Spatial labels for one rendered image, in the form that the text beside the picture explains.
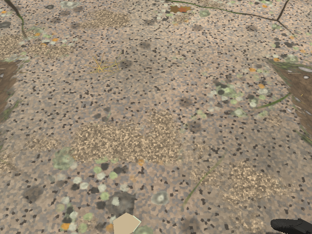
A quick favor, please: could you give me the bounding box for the right robot hand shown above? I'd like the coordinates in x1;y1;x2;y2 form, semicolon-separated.
270;218;312;234

